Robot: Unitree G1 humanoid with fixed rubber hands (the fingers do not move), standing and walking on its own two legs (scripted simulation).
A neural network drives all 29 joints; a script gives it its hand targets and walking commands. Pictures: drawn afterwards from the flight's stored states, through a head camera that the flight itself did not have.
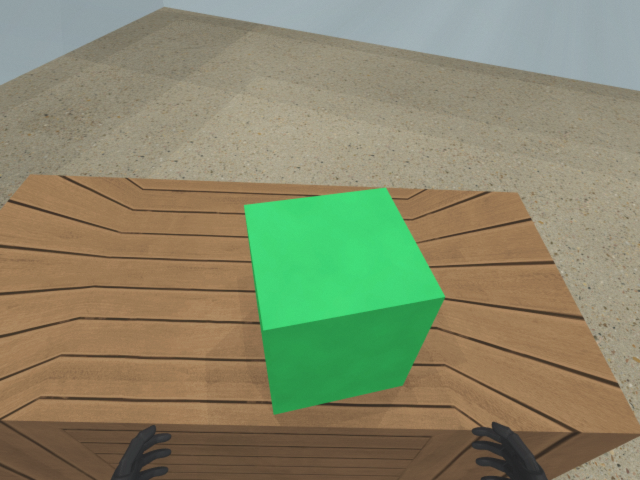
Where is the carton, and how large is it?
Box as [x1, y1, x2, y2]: [244, 188, 444, 414]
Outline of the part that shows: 385,188 244,205 258,313 274,414 402,385 444,298 444,295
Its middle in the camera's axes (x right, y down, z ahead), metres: +0.01 +0.10 +0.59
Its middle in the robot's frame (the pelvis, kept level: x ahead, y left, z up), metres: +0.38 +0.01 -0.02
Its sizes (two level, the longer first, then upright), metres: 0.210 0.200 0.250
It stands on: a pedestal, 0.64 m high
